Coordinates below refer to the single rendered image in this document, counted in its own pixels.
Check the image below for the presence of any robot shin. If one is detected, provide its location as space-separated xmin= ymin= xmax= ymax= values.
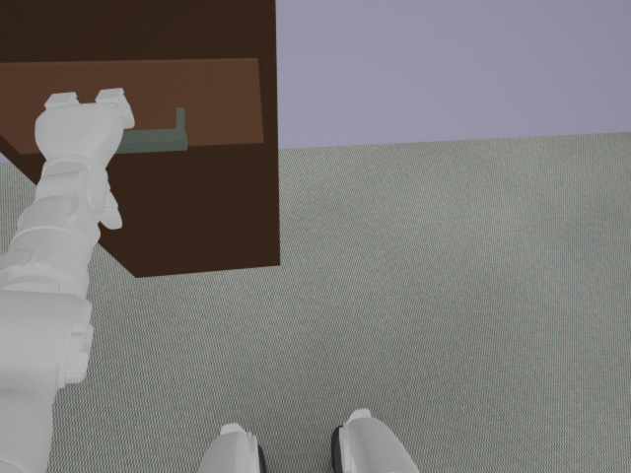
xmin=341 ymin=409 xmax=372 ymax=473
xmin=220 ymin=423 xmax=246 ymax=435

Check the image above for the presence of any cabinet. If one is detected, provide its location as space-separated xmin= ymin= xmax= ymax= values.
xmin=0 ymin=0 xmax=280 ymax=278

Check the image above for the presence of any right robot shin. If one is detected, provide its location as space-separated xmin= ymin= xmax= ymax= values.
xmin=341 ymin=409 xmax=372 ymax=473

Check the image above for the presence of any left robot shin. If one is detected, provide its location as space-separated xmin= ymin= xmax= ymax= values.
xmin=220 ymin=423 xmax=246 ymax=435

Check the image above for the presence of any left robot hand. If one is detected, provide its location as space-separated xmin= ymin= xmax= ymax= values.
xmin=35 ymin=88 xmax=135 ymax=230

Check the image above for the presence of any left robot upper arm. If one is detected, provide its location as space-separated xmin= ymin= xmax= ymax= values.
xmin=0 ymin=290 xmax=94 ymax=473

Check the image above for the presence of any drawer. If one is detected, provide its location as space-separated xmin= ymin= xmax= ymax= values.
xmin=0 ymin=58 xmax=263 ymax=154

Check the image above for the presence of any handle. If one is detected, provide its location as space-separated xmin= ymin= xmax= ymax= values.
xmin=115 ymin=107 xmax=187 ymax=154

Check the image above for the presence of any robot left forearm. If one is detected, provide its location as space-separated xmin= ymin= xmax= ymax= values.
xmin=0 ymin=154 xmax=107 ymax=300

